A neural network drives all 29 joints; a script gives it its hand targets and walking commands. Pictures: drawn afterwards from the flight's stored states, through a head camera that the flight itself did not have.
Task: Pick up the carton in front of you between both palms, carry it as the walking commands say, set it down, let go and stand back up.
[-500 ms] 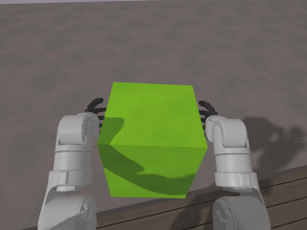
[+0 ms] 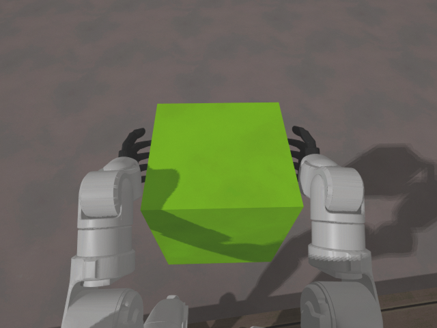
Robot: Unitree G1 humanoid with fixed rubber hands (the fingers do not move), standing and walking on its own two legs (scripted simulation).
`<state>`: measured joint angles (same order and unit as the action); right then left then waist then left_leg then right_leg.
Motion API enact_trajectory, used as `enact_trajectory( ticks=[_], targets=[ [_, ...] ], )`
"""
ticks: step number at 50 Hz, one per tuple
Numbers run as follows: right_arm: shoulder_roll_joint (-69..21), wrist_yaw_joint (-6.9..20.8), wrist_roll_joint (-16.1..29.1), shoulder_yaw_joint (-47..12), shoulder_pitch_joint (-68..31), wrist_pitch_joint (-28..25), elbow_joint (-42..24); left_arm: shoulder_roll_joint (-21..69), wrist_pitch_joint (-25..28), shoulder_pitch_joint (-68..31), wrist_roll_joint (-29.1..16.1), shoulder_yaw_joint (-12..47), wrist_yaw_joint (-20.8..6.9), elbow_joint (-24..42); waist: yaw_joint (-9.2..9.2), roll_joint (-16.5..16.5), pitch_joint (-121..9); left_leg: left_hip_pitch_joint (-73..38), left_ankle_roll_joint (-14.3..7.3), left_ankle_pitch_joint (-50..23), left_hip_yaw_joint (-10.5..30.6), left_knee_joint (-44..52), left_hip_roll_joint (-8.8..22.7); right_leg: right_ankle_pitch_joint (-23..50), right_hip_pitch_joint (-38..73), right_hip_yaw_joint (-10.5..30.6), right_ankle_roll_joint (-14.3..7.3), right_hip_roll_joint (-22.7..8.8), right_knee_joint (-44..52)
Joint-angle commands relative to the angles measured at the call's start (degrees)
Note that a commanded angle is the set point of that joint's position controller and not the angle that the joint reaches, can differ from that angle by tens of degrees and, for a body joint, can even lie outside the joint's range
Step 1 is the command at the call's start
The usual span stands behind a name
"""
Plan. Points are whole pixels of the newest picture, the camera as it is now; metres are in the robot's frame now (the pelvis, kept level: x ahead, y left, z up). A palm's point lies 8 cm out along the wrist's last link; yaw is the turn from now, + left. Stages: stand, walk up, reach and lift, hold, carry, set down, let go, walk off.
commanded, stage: carry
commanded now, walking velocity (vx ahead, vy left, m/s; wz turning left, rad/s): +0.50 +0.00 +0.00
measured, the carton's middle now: (219, 189) +0.35 +0.01 +0.02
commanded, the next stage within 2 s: none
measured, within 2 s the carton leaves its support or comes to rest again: neither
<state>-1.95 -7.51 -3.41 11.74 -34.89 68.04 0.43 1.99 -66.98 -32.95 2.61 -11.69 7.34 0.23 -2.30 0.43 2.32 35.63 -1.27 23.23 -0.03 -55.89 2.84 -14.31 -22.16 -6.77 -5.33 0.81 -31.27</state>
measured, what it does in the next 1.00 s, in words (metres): goes down: left foot 0.12 m lower, then right foot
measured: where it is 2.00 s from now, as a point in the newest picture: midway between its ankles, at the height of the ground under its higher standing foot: (192, 144)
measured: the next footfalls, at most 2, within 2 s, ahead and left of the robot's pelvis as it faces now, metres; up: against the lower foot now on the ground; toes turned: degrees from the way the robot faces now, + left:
left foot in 0.40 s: +0.44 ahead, +0.19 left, -0.12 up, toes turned +5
right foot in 0.90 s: +0.75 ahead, +0.08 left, -0.12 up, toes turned -5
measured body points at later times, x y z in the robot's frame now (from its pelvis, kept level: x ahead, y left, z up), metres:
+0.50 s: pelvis +0.32 +0.12 -0.14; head +0.33 +0.14 +0.31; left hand +0.69 +0.26 -0.04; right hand +0.68 -0.04 -0.03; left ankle +0.40 +0.18 -0.85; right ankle +0.13 -0.05 -0.66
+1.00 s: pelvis +0.62 +0.14 -0.13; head +0.65 +0.13 +0.31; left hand +0.97 +0.29 -0.05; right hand +0.98 -0.01 -0.05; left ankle +0.46 +0.21 -0.76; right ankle +0.71 +0.08 -0.85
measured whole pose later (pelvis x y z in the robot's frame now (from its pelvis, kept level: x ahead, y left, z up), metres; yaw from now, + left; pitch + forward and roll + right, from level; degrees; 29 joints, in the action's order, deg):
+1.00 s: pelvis +0.62 +0.14 -0.13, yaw +0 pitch +3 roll +0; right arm -0.3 -7.6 -0.4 9.8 -30.1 61.3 2.2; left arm 3.5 -61.6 -29.2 4.0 -10.0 8.0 -0.5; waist -0.2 0.8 0.1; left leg 20.2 -2.2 28.0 -2.8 -69.3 -3.0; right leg -8.8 -28.2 -9.0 -7.3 2.4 -32.8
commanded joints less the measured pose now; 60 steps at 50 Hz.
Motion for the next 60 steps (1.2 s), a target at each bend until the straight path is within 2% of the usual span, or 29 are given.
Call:
enact_trajectory(
  ticks=[1, 2, 5, 7, 10, 12, 14, 17, 18, 19, 20, 21, 22, 23, 24, 25, 27, 29, 31, 33, 39, 43, 45, 46, 47, 48, 50, 52, 60],
  targets=[
    [-60.15, 10.95, 22.03, -39.90, -37.76, -1.86, -7.94, 60.05, 0.54, -43.16, -27.03, 41.87, -14.30, 10.63, -0.98, -7.73, -31.97, 0.43, 0.52, -5.43, -1.69, 5.68, 0.05, 23.12, 24.97, 15.85, -8.74, -15.30, 7.97],
    [-59.47, 10.97, 21.89, -40.30, -37.39, -1.61, -7.89, 59.49, 0.21, -42.46, -26.91, 41.94, -14.37, 9.97, -0.88, -7.80, -33.07, 0.97, -0.25, -14.05, -1.94, 0.93, 1.07, 27.82, 26.59, 14.01, -8.32, -15.08, 5.68],
    [-56.92, 11.67, 21.21, -39.81, -35.91, -0.56, -5.83, 57.47, -0.43, -39.64, -25.28, 41.39, -14.52, 6.35, -1.94, -6.99, -30.48, 7.02, -0.60, -13.35, -1.68, 2.48, 1.96, 27.09, 29.68, 14.52, -8.76, -14.57, 3.25],
    [-56.22, 12.73, 20.66, -38.81, -34.83, 0.09, -2.67, 56.53, -0.62, -37.57, -24.21, 40.55, -14.50, 2.50, -6.04, -6.34, -26.28, 25.91, -1.25, -16.65, 3.14, 3.74, 3.84, 23.82, 44.35, 22.22, -9.24, -16.26, -0.02],
    [-54.64, 13.67, 18.68, -35.59, -33.29, 0.33, 2.01, 57.28, -0.28, -38.42, -24.48, 40.04, -14.77, -0.77, -7.41, -3.34, -22.34, 32.51, -1.04, -17.71, 4.90, 5.48, 4.92, 24.04, 46.21, 25.32, -8.99, -18.00, -2.78],
    [-54.61, 14.04, 17.56, -33.52, -33.19, 0.17, 4.49, 60.33, 0.24, -41.41, -25.92, 40.21, -15.38, -2.22, -5.96, -0.11, -17.30, 15.07, -0.53, -32.86, 2.29, 22.25, 3.95, 8.90, 27.32, 17.81, -6.17, -12.93, -0.60],
    [-55.04, 14.03, 16.91, -32.07, -33.97, -0.23, 5.90, 62.56, 1.02, -44.23, -26.86, 40.12, -16.06, -2.99, -4.26, -3.74, -15.78, -6.39, -0.88, -49.14, -2.99, 27.75, 2.00, 0.36, 10.15, 10.59, -1.85, -9.88, 0.40],
    [-54.96, 14.27, 16.16, -30.56, -33.86, -0.64, 8.48, 63.23, 1.67, -42.78, -26.34, 38.54, -16.55, -6.44, -1.14, -6.90, -15.30, -13.68, -0.76, -48.46, -4.61, 29.03, 3.00, 2.11, 11.38, 9.16, 0.52, -9.77, -9.04],
    [-54.71, 14.37, 15.90, -29.73, -32.56, -0.93, 9.86, 63.50, 1.77, -41.75, -25.87, 37.83, -16.63, -7.64, 0.83, -4.59, -17.41, -19.07, -0.48, -47.31, -7.09, 31.86, 1.92, 7.66, 13.70, 7.49, 1.72, -8.27, -17.52],
    [-54.64, 14.48, 15.83, -29.02, -31.59, -1.34, 10.78, 63.67, 1.91, -42.28, -25.64, 37.40, -16.59, -8.11, 4.93, -1.52, -21.45, -29.81, -0.01, -45.03, -10.69, 34.91, 0.03, 14.25, 13.27, 4.18, 3.15, -5.88, -31.56],
    [-53.96, 14.73, 16.31, -28.59, -33.23, -1.62, 9.53, 63.38, 2.19, -43.73, -25.61, 36.87, -16.28, -7.75, 7.92, 4.72, -24.05, -41.22, 1.87, -35.77, -11.10, 31.76, 0.25, 2.71, 3.15, 2.76, 4.07, -3.55, -49.31],
    [-53.14, 14.59, 17.34, -29.07, -36.21, -1.53, 8.48, 64.18, 1.62, -44.52, -25.37, 36.09, -15.68, -8.80, 5.06, 17.15, -26.15, -54.47, 0.91, -58.74, -1.50, 14.30, 9.26, -29.79, -15.20, 5.77, 5.46, -0.26, -62.40],
    [-52.51, 14.17, 19.10, -28.76, -35.90, -1.03, 8.67, 62.62, 0.88, -44.39, -25.73, 34.65, -14.65, -9.33, 4.34, 16.56, -30.41, -57.54, -2.20, -66.81, 9.66, 10.53, 14.13, -28.79, -22.18, 9.87, 5.83, -0.49, -67.52],
    [-53.07, 13.76, 20.54, -30.03, -40.23, -1.17, 4.60, 62.54, 0.38, -44.77, -25.65, 34.17, -13.68, -7.80, 7.22, 16.45, -37.60, -58.52, -10.32, -35.78, 25.53, 20.35, 20.60, -24.69, -27.93, 9.02, 5.44, 0.36, -71.10],
    [-55.98, 13.74, 23.12, -31.71, -43.41, -1.22, 1.54, 62.57, 0.33, -47.96, -25.92, 35.26, -12.78, -4.57, 6.85, 9.36, -34.83, -50.36, -9.13, -14.71, 33.26, 29.26, 19.87, -21.10, -29.10, 8.53, 5.56, -2.09, -67.43],
    [-58.17, 13.77, 25.10, -32.76, -47.74, -1.53, -2.87, 63.87, 0.64, -49.90, -25.81, 35.45, -11.91, -2.26, 4.90, 7.85, -34.77, -46.57, -10.88, -11.22, 34.31, 30.08, 20.51, -16.84, -28.09, 9.27, 4.79, -3.44, -65.66],
    [-62.13, 13.91, 27.94, -35.76, -49.92, -1.81, -8.31, 65.56, 1.36, -48.67, -25.43, 37.02, -10.36, 1.93, 3.67, 8.89, -34.14, -38.58, -10.23, -8.24, 27.42, 30.16, 17.62, -16.41, -23.66, 8.96, 3.83, -4.68, -59.67],
    [-63.21, 14.20, 28.74, -37.87, -47.07, -2.43, -10.45, 66.39, 2.05, -45.81, -24.46, 38.70, -9.24, 5.37, 4.04, 8.21, -32.43, -38.15, -10.39, -19.97, 18.81, 27.77, 14.61, -6.27, -25.45, 8.81, 3.22, -6.03, -50.29],
    [-63.51, 14.59, 27.90, -39.09, -41.40, -3.19, -9.70, 66.14, 2.96, -41.15, -22.96, 40.48, -8.82, 6.24, 5.50, 8.52, -33.76, -43.64, -12.66, -31.07, 16.49, 25.67, 12.98, -6.42, -30.23, 6.87, 2.97, -5.52, -47.05],
    [-63.54, 15.11, 27.20, -40.75, -36.41, -4.27, -8.64, 64.91, 4.15, -36.47, -21.00, 41.42, -9.07, 6.38, 6.13, 6.91, -35.04, -48.96, -12.40, -38.82, 15.25, 23.82, 12.58, -5.40, -34.43, 6.11, 2.79, -5.26, -44.42],
    [-62.39, 16.18, 26.29, -45.65, -32.09, -8.25, -6.91, 60.38, 7.47, -30.29, -17.78, 42.93, -11.39, 5.13, 7.03, 3.24, -28.36, -46.42, -9.09, -53.38, 5.72, 26.34, 7.48, 8.36, -25.28, 1.27, 1.85, -1.82, -16.94],
    [-59.97, 15.87, 26.23, -46.88, -31.31, -8.98, -6.59, 56.94, 7.72, -28.34, -17.43, 43.02, -12.40, 4.82, 5.88, 6.56, -27.22, -44.20, -4.87, -70.18, -0.24, 20.96, 6.31, 13.72, -6.90, -4.85, -0.60, 4.25, -0.11],
    [-58.17, 15.49, 26.58, -46.86, -32.10, -8.58, -7.28, 55.08, 7.26, -28.42, -17.96, 42.36, -12.58, 5.45, 1.49, 5.05, -32.45, -33.45, -1.78, -60.85, -4.31, 7.91, 5.27, 18.44, 17.12, -3.27, -1.25, 2.05, 6.75],
    [-57.49, 15.33, 26.28, -46.48, -33.15, -8.16, -7.55, 53.83, 6.74, -27.82, -18.32, 41.78, -12.67, 5.25, 0.81, -2.26, -35.76, -20.28, -0.65, -30.14, -3.89, -1.66, 3.00, 25.67, 31.51, 11.51, -3.10, -10.25, 3.06],
    [-57.64, 15.09, 25.77, -45.65, -31.22, -6.94, -5.38, 51.74, 6.28, -27.49, -18.21, 40.43, -12.59, 3.21, -0.54, -15.43, -40.73, 0.83, 2.42, 8.25, -2.36, -19.93, -6.88, 25.71, 47.59, 37.55, -15.03, -24.98, 3.42],
    [-56.06, 14.71, 24.99, -44.29, -31.21, -6.34, -5.15, 53.21, 5.63, -26.26, -19.32, 40.66, -12.64, 2.14, -1.57, -12.18, -39.42, 6.21, -0.02, 8.80, 2.17, -24.44, -5.07, 16.43, 46.62, 41.67, -15.39, -23.21, 7.42],
    [-56.20, 14.04, 24.65, -42.25, -33.56, -5.51, -5.57, 55.22, 4.62, -33.62, -22.77, 42.54, -13.11, 5.91, 0.24, -3.74, -32.37, 7.39, -0.97, 1.76, 1.99, -19.27, -1.84, 18.96, 37.19, 31.08, -10.20, -19.38, 10.21],
    [-56.34, 13.12, 23.40, -40.35, -33.06, -4.40, -5.63, 57.48, 3.27, -38.56, -26.04, 43.62, -13.55, 8.74, 1.55, -1.04, -29.89, 3.27, 0.20, -1.14, 1.01, -10.91, -0.09, 18.36, 29.43, 24.41, -7.05, -17.71, 12.91],
    [-59.25, 12.74, 17.85, -38.91, -23.60, -0.60, -2.85, 59.54, -1.51, -29.54, -23.83, 39.65, -16.28, 4.75, 1.27, -7.77, -24.69, 0.13, 3.85, -13.87, -5.98, 16.54, 0.38, 26.06, 28.00, 9.91, -2.95, -13.59, 18.66]
  ],
)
